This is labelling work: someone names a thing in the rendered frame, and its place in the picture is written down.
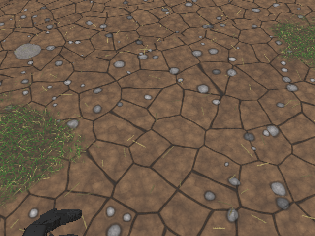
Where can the robot left hand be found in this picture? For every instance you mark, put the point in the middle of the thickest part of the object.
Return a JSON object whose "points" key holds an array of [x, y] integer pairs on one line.
{"points": [[51, 220]]}

